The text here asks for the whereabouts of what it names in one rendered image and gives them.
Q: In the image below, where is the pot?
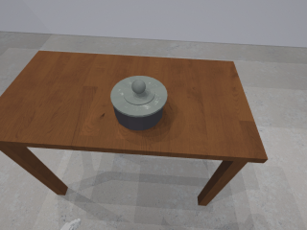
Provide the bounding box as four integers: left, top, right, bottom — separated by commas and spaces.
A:
113, 107, 163, 131

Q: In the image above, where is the table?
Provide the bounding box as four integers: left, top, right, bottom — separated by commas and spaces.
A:
0, 50, 268, 206

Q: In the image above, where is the knob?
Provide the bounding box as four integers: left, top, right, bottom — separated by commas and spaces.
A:
131, 80, 146, 94

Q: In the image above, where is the lid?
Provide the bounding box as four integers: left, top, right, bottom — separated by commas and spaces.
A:
110, 76, 168, 118

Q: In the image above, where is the left robot hand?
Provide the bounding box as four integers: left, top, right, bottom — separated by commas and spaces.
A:
60, 218, 82, 230

